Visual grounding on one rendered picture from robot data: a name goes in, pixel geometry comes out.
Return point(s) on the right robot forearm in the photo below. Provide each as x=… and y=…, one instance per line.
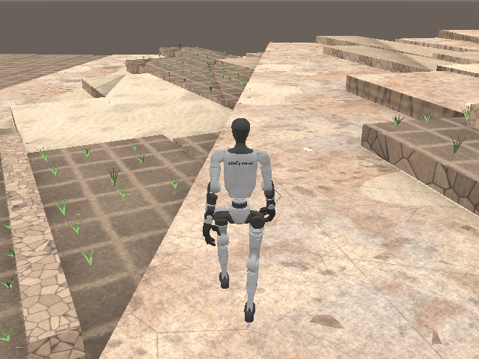
x=270, y=197

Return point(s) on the left robot thigh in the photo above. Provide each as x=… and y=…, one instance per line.
x=221, y=218

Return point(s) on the left robot forearm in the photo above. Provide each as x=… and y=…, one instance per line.
x=210, y=206

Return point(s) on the left robot hand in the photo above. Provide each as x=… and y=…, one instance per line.
x=206, y=233

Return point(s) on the robot left upper arm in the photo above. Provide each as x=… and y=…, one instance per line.
x=215, y=169

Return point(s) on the robot right upper arm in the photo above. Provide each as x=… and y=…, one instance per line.
x=266, y=171

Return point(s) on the humanoid robot torso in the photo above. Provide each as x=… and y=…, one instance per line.
x=240, y=172

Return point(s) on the right robot hand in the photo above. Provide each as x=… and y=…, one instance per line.
x=270, y=212

